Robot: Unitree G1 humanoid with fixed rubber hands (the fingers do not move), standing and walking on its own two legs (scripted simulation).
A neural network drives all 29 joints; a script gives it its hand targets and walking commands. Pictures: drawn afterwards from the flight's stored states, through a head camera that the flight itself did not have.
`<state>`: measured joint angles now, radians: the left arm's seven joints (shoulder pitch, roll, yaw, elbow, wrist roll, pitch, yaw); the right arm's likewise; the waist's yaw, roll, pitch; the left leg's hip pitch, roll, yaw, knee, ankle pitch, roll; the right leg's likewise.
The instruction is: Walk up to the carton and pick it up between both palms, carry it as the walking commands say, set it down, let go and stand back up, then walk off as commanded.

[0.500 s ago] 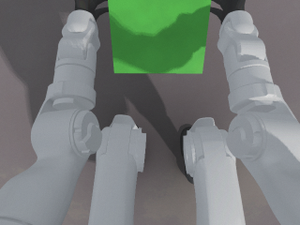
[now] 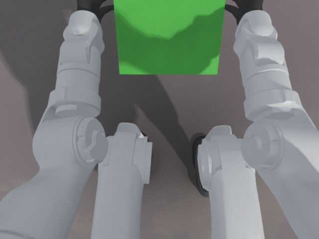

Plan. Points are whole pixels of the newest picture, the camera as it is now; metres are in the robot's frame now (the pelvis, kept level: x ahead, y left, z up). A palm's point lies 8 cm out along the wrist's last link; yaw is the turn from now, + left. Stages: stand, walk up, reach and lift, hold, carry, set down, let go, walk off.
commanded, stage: set down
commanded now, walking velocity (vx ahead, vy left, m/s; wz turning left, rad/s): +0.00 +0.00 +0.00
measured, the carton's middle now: (167, 22) +0.54 +0.03 -0.25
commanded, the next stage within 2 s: none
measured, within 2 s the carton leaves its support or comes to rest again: neither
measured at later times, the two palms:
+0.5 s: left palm (94, 16) +0.53 +0.18 -0.18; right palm (243, 16) +0.53 -0.12 -0.18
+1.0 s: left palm (76, 26) +0.51 +0.21 -0.19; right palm (257, 26) +0.52 -0.15 -0.19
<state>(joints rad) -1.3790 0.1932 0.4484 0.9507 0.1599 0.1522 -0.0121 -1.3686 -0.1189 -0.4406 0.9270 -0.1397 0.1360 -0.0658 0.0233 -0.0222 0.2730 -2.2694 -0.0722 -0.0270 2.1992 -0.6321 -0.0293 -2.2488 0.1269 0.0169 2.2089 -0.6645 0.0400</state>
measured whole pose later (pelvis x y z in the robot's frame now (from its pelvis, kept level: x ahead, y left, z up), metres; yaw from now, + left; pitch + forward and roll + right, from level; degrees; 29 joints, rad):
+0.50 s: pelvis +0.00 +0.00 -0.01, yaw +0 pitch +39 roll -1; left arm -1.38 0.22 0.39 1.01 0.12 0.12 0.00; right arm -1.38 -0.14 -0.39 0.98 -0.11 0.11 -0.07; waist 0.02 -0.02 0.31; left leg -2.27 -0.06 -0.02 2.24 -0.65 -0.02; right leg -2.24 0.11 0.01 2.24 -0.68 0.04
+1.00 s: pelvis -0.02 +0.00 -0.01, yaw +0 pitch +35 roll -1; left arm -1.46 0.40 0.12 1.23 -0.20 0.02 0.07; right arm -1.45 -0.32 -0.08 1.16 0.19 0.04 -0.12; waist 0.02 -0.01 0.40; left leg -2.25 -0.04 -0.01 2.22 -0.57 0.00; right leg -2.23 0.08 0.00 2.22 -0.60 0.03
